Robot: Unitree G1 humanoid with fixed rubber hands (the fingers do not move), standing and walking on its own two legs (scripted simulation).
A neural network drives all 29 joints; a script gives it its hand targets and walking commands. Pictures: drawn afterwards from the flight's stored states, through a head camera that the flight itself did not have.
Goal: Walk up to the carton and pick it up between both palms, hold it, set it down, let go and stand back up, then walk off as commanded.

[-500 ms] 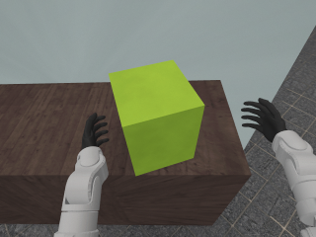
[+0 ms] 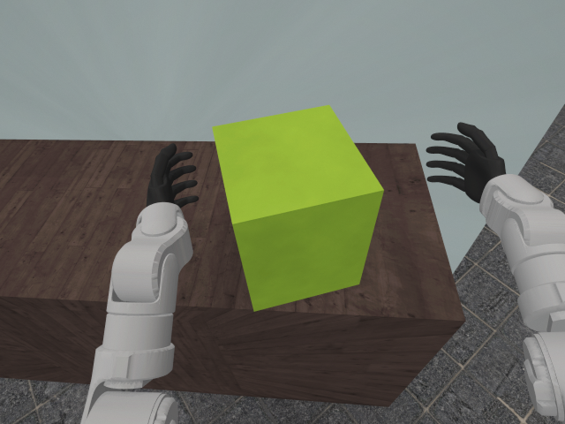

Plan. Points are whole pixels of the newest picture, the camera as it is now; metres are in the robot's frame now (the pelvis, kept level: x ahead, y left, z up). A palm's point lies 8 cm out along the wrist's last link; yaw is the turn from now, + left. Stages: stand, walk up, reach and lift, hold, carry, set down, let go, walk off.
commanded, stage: reach and lift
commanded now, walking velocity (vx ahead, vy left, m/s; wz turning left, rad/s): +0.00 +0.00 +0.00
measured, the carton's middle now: (290, 210) +0.44 +0.10 +0.02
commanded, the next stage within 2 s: none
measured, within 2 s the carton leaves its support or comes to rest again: neither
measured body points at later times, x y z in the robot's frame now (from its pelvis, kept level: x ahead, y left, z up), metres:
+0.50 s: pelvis +0.01 +0.01 +0.00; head +0.06 -0.01 +0.45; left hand +0.36 +0.26 +0.17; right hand +0.51 -0.12 +0.16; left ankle +0.01 +0.15 -0.74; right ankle +0.05 -0.09 -0.74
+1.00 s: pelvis +0.02 +0.01 +0.00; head +0.10 +0.00 +0.44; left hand +0.39 +0.26 +0.14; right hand +0.55 -0.11 +0.14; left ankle +0.01 +0.15 -0.74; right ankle +0.05 -0.09 -0.74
